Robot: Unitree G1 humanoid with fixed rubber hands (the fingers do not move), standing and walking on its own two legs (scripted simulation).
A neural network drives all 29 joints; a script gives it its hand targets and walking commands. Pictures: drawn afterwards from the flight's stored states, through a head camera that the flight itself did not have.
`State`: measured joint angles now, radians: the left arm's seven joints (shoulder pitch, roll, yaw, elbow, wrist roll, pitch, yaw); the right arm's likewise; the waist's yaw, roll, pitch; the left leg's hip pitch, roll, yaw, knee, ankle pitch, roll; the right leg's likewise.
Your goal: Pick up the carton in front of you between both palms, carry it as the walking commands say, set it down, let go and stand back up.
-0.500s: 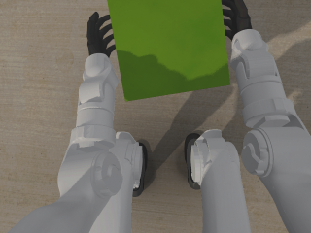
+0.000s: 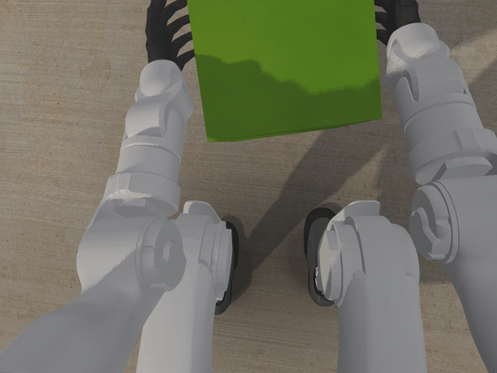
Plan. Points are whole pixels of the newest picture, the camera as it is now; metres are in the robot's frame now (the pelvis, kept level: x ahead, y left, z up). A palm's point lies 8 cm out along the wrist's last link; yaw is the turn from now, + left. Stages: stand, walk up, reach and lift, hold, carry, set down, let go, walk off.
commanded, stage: set down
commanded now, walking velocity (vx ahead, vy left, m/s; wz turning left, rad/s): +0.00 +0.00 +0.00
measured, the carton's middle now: (279, 69) +0.52 -0.05 -0.23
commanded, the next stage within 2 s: none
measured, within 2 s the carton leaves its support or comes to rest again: rests again in 0.12 s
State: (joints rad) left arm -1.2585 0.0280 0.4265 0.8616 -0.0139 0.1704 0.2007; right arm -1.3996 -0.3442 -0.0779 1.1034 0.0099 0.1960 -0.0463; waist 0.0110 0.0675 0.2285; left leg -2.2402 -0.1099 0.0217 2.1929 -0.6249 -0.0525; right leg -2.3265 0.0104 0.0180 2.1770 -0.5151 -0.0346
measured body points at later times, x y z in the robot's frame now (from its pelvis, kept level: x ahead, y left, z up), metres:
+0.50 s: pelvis -0.01 +0.00 -0.01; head +0.34 -0.05 +0.26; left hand +0.53 +0.12 -0.16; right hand +0.54 -0.19 -0.18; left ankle +0.10 +0.12 -0.34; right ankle +0.12 -0.11 -0.34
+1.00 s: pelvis -0.01 +0.00 -0.01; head +0.36 -0.04 +0.24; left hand +0.52 +0.15 -0.20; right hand +0.53 -0.25 -0.20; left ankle +0.10 +0.12 -0.34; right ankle +0.12 -0.11 -0.34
